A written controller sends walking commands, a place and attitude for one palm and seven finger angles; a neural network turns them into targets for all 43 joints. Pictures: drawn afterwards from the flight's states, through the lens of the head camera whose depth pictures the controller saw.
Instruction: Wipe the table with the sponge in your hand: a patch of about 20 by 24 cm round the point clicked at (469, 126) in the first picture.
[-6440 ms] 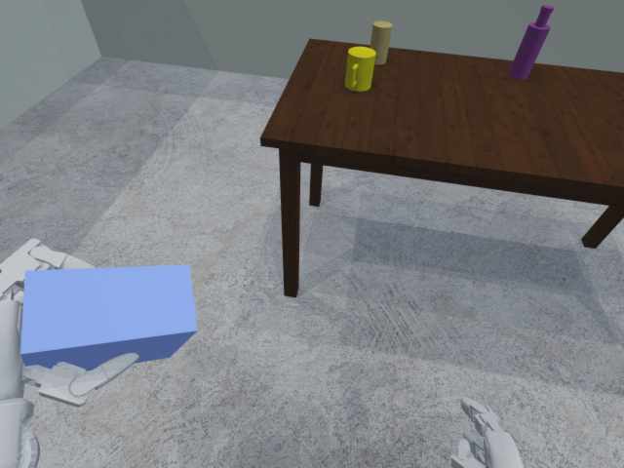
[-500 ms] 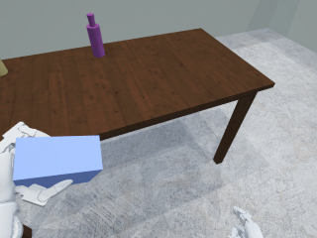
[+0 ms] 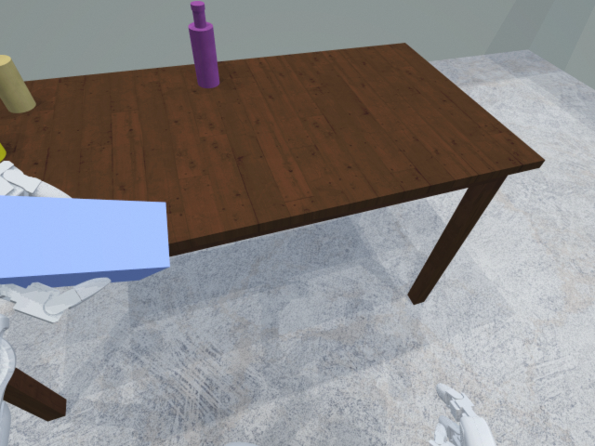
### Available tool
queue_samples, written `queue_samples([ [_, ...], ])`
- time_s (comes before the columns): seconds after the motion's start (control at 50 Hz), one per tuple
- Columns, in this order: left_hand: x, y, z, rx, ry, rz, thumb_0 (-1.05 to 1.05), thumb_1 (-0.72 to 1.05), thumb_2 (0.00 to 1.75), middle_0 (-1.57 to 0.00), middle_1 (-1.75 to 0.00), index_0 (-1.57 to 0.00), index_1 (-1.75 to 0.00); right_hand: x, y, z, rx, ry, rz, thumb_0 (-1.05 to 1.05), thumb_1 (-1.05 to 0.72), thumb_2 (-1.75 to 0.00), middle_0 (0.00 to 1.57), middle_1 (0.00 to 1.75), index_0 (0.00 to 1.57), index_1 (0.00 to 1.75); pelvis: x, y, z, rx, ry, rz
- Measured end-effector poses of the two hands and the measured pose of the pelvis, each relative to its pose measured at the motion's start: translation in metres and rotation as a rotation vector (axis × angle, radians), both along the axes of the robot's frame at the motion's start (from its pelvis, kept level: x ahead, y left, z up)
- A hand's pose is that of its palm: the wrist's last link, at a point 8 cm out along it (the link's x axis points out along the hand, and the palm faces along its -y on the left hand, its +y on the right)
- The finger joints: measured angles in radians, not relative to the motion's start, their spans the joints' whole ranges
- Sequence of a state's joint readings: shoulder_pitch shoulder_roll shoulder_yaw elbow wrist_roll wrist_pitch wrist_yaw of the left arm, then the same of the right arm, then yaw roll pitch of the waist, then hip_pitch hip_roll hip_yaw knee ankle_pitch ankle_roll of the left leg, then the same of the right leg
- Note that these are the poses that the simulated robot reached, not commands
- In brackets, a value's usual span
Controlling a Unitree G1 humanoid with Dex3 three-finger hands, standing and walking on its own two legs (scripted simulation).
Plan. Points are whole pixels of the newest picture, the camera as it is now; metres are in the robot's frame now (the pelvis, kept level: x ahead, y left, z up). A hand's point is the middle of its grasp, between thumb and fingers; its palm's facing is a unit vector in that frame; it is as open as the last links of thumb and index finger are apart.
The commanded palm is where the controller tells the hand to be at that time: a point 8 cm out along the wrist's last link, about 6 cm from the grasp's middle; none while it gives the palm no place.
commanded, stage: look again from close up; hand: left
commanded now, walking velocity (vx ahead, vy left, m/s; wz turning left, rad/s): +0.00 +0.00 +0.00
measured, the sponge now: (109, 246) +0.26 +0.24 +0.16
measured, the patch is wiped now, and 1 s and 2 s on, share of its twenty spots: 0.00 0.00 0.00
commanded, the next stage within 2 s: shuffle to correct the standing spot in 0.16 s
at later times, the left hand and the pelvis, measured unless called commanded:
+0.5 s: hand (78, 223) +0.28 +0.29 +0.17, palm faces +0.43 -0.84 -0.32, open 10.5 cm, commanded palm +0.22 +0.32 +0.18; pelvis +0.07 +0.04 +0.00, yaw +0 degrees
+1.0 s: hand (108, 183) +0.34 +0.28 +0.17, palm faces +0.38 -0.83 -0.41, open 10.5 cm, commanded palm +0.27 +0.33 +0.18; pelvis +0.12 +0.04 -0.02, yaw +2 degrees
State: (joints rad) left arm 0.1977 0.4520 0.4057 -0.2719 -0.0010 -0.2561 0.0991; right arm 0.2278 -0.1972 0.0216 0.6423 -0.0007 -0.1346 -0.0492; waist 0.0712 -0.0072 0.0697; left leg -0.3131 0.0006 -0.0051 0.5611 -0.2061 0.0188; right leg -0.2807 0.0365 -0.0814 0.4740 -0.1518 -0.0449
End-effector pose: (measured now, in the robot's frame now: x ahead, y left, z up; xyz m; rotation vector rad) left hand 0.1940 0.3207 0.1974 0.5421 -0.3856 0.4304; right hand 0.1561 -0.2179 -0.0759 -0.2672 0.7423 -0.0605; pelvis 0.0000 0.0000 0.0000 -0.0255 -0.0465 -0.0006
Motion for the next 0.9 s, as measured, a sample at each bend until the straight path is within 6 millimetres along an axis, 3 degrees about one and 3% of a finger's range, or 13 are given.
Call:
queue_samples([
  [0.04,0.005,0.005,-0.002,-0.055,-0.015,0.001,-0.01,-0.53,0.99,-0.69,-1.34,-0.71,-1.34,0.002,0.001,0.007,0.011,-0.033,-0.01,0.02,-0.91,-0.9,0.2,0.3,0.2,0.3,0.002,0.006,0.001,0.004,-0.007,-0.014],
  [0.18,0.009,-0.017,-0.026,-0.106,0.089,-0.146,-0.01,-0.53,0.99,-0.69,-1.34,-0.71,-1.34,0.012,0.015,0.025,0.005,-0.1,-0.044,0.01,-0.91,-0.9,0.2,0.3,0.2,0.3,0.018,0.026,0.006,0.018,0.002,-0.025],
  [0.32,0.017,0.01,-0.022,-0.096,0.056,-0.059,-0.01,-0.53,0.99,-0.69,-1.34,-0.71,-1.34,0.035,0.036,0.024,0.006,-0.081,0.023,0.01,-0.91,-0.9,0.2,0.3,0.2,0.3,0.033,0.031,0.006,0.012,0.008,-0.004],
  [0.44,0.032,0.009,-0.018,-0.127,0.017,-0.043,-0.01,-0.53,0.99,-0.69,-1.34,-0.71,-1.34,0.064,0.046,0.022,0.018,-0.089,0.057,0.02,-0.9,-0.9,0.2,0.3,0.2,0.3,0.054,0.035,0.005,0.003,0.024,0.004],
  [0.68,0.08,0.006,-0.021,-0.075,0.033,-0.084,-0.01,-0.53,0.99,-0.69,-1.34,-0.71,-1.34,0.114,0.035,0.011,0.015,-0.099,0.001,0.01,-0.9,-0.9,0.2,0.3,0.2,0.3,0.096,0.037,-0.01,-0.005,0.036,0.006],
  [0.82,0.094,0.01,-0.021,-0.045,0.0,-0.106,-0.01,-0.53,0.99,-0.69,-1.34,-0.71,-1.34,0.121,0.028,-0.002,0.002,-0.062,-0.038,0.01,-0.91,-0.9,0.2,0.3,0.2,0.3,0.108,0.043,-0.021,0.002,0.035,0.001],
  [0.9,0.103,0.009,-0.019,-0.036,0.029,-0.102,-0.01,-0.53,0.99,-0.68,-1.34,-0.71,-1.34,0.115,0.032,-0.006,0.024,-0.037,-0.056,0.01,-0.91,-0.9,0.2,0.3,0.2,0.3,0.115,0.044,-0.018,0.007,0.022,-0.012],
])
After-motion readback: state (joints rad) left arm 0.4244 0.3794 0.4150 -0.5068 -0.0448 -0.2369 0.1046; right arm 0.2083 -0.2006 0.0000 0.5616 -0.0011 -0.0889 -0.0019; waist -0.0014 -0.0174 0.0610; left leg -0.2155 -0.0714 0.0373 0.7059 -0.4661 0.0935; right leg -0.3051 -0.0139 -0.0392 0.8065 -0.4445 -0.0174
